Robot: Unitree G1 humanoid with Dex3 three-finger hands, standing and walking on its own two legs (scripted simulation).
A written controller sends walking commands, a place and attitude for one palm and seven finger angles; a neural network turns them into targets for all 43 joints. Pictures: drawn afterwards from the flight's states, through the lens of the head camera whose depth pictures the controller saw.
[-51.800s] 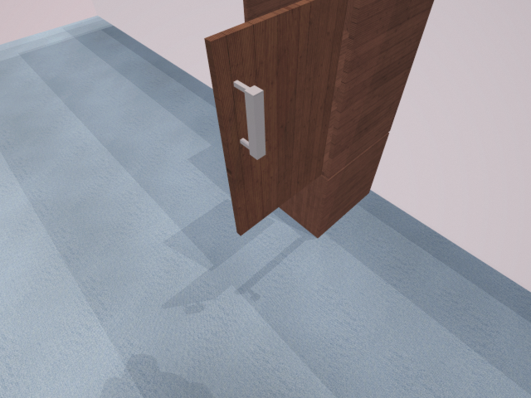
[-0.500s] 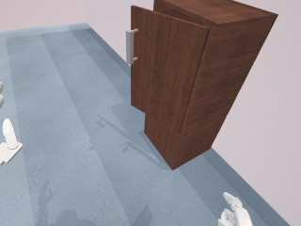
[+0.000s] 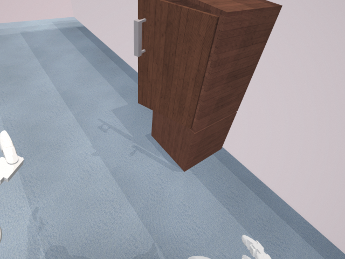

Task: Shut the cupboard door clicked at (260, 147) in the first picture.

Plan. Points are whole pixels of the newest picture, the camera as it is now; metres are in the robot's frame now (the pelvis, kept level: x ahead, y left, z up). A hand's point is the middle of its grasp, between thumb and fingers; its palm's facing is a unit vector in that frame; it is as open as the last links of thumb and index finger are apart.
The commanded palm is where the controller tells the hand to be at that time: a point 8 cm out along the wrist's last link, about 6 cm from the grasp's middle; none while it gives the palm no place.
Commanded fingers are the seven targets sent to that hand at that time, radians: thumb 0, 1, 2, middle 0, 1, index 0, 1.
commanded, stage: stop stepping back and stand still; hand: left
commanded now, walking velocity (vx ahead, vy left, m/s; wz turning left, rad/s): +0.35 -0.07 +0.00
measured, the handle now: (140, 37) +1.03 +0.16 +0.09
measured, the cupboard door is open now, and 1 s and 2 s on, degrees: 21 21 21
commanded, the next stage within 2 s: let the arm hang, fingers relaxed in 1.70 s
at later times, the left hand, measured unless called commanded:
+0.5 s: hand (14, 187) +0.19 +0.27 +0.16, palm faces +0.46 -0.82 -0.33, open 7.5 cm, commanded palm +0.12 +0.32 +0.19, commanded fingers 0.00 0.90 0.90 -0.20 -0.30 -0.20 -0.30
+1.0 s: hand (18, 161) +0.24 +0.29 +0.15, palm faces +0.42 -0.80 -0.42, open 7.5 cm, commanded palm +0.17 +0.33 +0.19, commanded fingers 0.00 0.90 0.90 -0.20 -0.30 -0.20 -0.30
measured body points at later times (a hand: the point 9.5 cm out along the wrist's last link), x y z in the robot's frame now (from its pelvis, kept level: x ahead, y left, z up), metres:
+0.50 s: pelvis -0.01 +0.02 +0.00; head -0.01 +0.04 +0.44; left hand +0.16 +0.31 +0.18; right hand +0.13 -0.25 -0.08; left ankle +0.02 +0.13 -0.73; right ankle -0.07 -0.07 -0.73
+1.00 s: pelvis +0.03 +0.03 +0.01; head +0.05 +0.05 +0.45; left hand +0.22 +0.33 +0.18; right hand +0.19 -0.21 -0.08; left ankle +0.02 +0.14 -0.73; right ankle +0.00 -0.08 -0.73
